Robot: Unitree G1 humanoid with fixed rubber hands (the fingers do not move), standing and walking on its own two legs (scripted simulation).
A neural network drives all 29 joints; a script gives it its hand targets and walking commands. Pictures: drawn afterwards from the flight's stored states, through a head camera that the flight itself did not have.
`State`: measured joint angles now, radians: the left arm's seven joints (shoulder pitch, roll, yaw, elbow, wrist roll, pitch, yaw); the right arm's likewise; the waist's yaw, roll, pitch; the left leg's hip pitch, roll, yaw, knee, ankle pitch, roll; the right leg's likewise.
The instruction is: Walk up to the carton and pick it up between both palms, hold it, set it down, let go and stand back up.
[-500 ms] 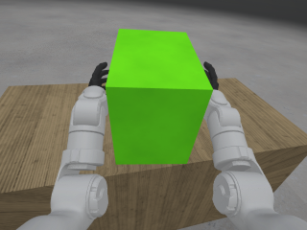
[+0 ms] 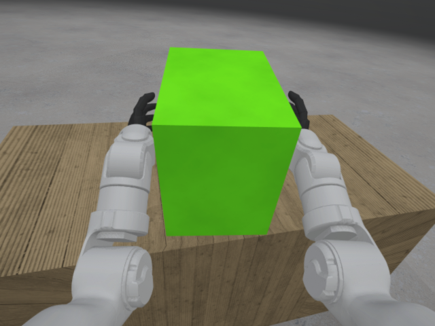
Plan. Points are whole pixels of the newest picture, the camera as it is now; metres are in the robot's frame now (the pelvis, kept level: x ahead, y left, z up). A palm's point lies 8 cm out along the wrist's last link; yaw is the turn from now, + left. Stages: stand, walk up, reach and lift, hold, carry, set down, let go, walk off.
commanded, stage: hold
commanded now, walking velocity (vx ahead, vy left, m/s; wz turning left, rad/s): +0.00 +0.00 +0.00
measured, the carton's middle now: (217, 138) +0.41 +0.01 +0.21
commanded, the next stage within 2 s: none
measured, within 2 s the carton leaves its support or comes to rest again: neither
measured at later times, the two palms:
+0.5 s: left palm (138, 136) +0.38 +0.15 +0.23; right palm (293, 137) +0.38 -0.13 +0.24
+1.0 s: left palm (138, 137) +0.38 +0.15 +0.22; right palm (293, 138) +0.38 -0.13 +0.24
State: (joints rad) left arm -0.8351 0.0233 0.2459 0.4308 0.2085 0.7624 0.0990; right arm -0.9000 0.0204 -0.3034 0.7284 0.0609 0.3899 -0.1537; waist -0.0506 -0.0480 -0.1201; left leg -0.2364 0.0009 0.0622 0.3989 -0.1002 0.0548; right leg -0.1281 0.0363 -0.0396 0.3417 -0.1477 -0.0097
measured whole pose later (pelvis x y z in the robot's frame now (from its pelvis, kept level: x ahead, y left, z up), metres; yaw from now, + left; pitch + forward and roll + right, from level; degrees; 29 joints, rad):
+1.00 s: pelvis -0.01 +0.00 +0.00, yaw +0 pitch -4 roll -2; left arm -0.84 0.02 0.25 0.43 0.21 0.76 0.09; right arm -0.90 0.02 -0.30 0.72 0.06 0.40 -0.16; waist -0.05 -0.05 -0.09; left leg -0.24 0.00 0.06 0.40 -0.09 0.06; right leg -0.13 0.03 -0.04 0.34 -0.14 -0.01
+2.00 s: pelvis +0.00 +0.00 +0.00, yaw +0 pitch -4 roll -2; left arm -0.84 0.02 0.25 0.43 0.21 0.76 0.09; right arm -0.90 0.02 -0.30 0.72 0.06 0.39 -0.16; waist -0.05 -0.05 -0.10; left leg -0.24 0.00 0.06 0.40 -0.10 0.06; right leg -0.13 0.03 -0.04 0.34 -0.15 -0.01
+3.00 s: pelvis +0.00 +0.00 +0.00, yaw +0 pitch -4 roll -2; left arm -0.85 0.02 0.25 0.43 0.21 0.76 0.09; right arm -0.90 0.01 -0.30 0.71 0.06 0.39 -0.16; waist -0.05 -0.05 -0.10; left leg -0.24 0.00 0.06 0.40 -0.10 0.06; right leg -0.13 0.03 -0.04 0.34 -0.15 -0.01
